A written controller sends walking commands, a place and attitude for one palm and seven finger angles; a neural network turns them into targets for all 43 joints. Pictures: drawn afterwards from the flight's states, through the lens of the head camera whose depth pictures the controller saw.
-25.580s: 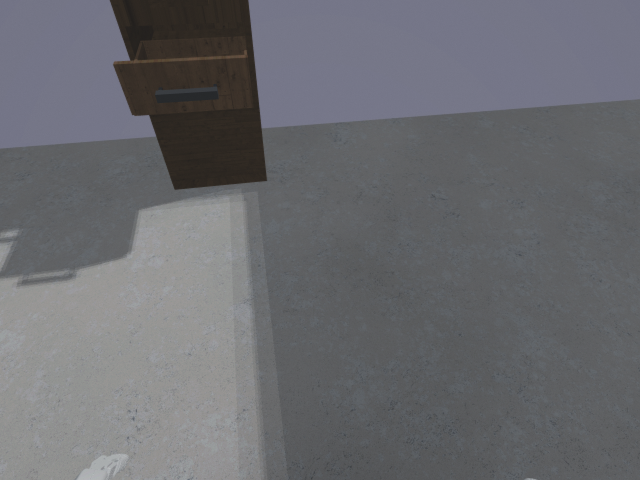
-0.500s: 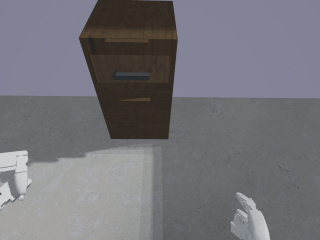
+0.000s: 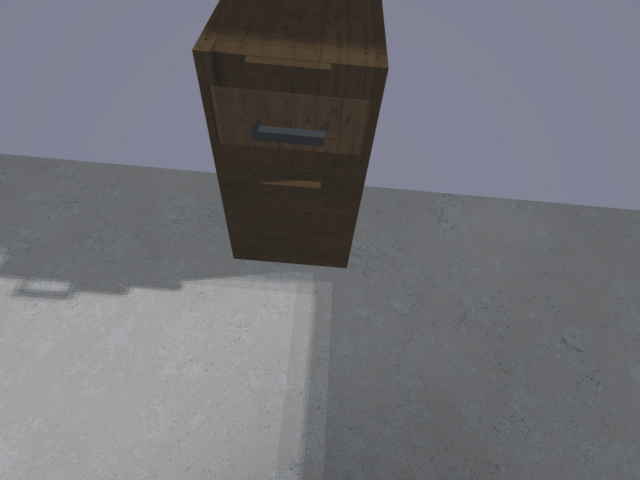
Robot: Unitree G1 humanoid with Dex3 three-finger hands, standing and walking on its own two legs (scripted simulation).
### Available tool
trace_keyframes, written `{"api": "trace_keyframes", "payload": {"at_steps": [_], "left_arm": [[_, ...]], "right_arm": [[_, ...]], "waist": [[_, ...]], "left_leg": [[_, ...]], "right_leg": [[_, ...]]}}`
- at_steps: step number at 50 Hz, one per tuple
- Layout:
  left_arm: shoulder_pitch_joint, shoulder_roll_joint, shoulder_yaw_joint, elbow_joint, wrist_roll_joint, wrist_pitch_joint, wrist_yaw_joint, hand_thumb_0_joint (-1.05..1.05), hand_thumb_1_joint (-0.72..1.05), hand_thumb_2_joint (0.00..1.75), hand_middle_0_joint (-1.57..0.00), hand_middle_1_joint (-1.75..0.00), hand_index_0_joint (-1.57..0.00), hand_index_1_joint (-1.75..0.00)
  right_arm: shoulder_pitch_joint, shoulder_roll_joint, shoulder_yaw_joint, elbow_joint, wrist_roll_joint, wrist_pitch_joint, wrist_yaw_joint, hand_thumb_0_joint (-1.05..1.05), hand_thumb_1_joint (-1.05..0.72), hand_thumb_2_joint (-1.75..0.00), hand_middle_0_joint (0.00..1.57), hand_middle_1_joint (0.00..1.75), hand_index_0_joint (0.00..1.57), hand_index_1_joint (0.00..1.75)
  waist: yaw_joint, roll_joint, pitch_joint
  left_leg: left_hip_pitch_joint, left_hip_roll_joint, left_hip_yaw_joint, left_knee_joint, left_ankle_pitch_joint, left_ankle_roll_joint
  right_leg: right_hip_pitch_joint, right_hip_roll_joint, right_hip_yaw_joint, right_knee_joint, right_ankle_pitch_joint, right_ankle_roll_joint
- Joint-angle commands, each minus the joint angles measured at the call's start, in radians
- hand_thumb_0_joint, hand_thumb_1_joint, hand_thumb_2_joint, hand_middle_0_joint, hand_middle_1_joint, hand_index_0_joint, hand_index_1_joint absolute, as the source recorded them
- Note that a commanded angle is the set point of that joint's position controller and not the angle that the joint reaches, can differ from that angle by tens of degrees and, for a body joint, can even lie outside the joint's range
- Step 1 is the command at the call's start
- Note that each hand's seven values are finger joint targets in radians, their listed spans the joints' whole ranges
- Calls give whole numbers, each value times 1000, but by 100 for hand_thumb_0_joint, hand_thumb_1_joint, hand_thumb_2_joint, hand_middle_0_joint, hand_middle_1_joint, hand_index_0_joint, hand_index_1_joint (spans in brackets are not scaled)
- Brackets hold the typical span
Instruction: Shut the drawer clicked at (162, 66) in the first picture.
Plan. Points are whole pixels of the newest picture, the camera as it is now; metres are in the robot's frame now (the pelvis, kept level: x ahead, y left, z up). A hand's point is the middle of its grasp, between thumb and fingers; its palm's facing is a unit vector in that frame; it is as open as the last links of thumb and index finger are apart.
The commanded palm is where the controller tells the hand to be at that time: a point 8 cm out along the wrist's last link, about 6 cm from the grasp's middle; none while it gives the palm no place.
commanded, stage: let the arm hang, fingers relaxed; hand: left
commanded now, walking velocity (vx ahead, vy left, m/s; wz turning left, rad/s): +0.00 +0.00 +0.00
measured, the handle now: (289, 130) +0.89 +0.13 -0.13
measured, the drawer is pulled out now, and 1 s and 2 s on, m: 0.00 0.00 0.00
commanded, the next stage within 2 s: look to check the result in 0.64 s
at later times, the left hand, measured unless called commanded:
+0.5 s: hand out of the picture +0.01 +0.17 -0.17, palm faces +0.00 -0.98 -0.18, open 7.3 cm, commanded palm none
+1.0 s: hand out of the picture +0.01 +0.16 -0.17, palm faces +0.02 -0.98 -0.19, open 7.4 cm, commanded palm none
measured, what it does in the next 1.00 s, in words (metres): stands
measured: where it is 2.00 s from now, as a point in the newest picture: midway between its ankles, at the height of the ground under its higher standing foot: outside the picture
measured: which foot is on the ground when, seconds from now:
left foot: down 0.00-1.00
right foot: down 0.00-1.00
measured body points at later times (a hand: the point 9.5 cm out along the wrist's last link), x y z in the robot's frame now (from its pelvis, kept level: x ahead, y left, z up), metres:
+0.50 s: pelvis +0.01 +0.00 +0.00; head +0.02 +0.00 +0.45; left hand +0.02 +0.22 -0.16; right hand -0.01 -0.21 -0.16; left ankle +0.04 +0.10 -0.74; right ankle -0.01 -0.11 -0.74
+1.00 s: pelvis +0.02 -0.01 +0.00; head +0.04 -0.01 +0.45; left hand +0.01 +0.21 -0.16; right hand +0.01 -0.23 -0.16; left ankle +0.04 +0.10 -0.74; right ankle -0.01 -0.11 -0.74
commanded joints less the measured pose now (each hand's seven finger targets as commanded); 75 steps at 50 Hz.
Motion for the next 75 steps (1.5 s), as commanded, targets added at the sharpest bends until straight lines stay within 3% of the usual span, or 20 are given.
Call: {"api": "trace_keyframes", "payload": {"at_steps": [1,7,15,24,30,37,41,43,64,75], "left_arm": [[-9,104,19,-3,2,-34,1,0,90,90,-44,-56,-44,-56],[14,70,11,75,2,-33,8,0,90,90,-20,-30,-20,-30],[31,40,10,109,4,-31,15,0,90,90,-20,-30,-20,-30],[30,14,10,116,2,-36,19,0,90,90,-20,-30,-20,-30],[31,9,13,121,0,-42,20,0,90,90,-20,-30,-20,-30],[36,4,14,124,0,-45,22,0,90,90,-20,-30,-20,-30],[38,9,14,122,0,-48,24,0,90,90,-20,-30,-20,-30],[36,8,15,124,-1,-49,23,0,90,90,-20,-30,-20,-30],[-10,57,23,114,-1,-53,18,0,90,90,-20,-30,-20,-30],[-48,90,27,105,-1,-56,14,0,90,90,-20,-30,-20,-30]], "right_arm": [[3,-133,-32,-36,9,-31,-11,0,-90,-90,20,30,20,30],[44,-107,-31,30,9,-31,-14,0,-90,-90,20,30,20,30],[59,-74,-29,73,7,-35,-16,0,-90,-90,20,30,20,30],[78,-33,-22,95,7,-39,-18,0,-90,-90,20,30,20,30],[82,-29,-22,100,8,-47,-23,0,-90,-90,20,30,20,30],[84,-25,-24,106,9,-45,-25,0,-90,-90,20,30,20,30],[80,-35,-27,107,11,-44,-25,0,-90,-90,20,30,20,30],[77,-31,-25,110,9,-45,-26,0,-90,-90,20,30,20,30],[18,-87,-30,102,9,-47,-26,0,-90,-90,20,30,20,30],[-10,-125,-33,96,7,-49,-25,0,-90,-90,20,30,20,30]], "waist": [[-15,80,-70],[-18,8,-11],[-14,14,14],[-17,38,16],[-16,55,-24],[-18,27,-13],[-18,3,-15],[-19,29,-14],[-18,29,-3],[-18,23,-30]], "left_leg": [[60,105,-132,-146,-29,22],[63,106,-127,-188,-92,25],[58,107,-125,-217,-106,26],[75,95,-94,-188,0,19],[113,97,-77,-158,107,17],[128,97,-71,-146,124,16],[138,96,-68,-137,142,15],[139,96,-66,-137,150,14],[155,104,-67,-153,147,8],[174,111,-69,-160,159,6]], "right_leg": [[-11,-96,117,-115,-18,-38],[-53,-99,114,-126,-62,-33],[-67,-95,114,-108,-53,-24],[-62,-102,119,-116,-8,-23],[-30,-108,121,-115,64,-24],[-34,-110,119,-126,74,-25],[-28,-110,121,-129,99,-25],[-23,-113,121,-130,111,-26],[-6,-116,128,-157,128,-27],[11,-118,133,-166,145,-30]]}}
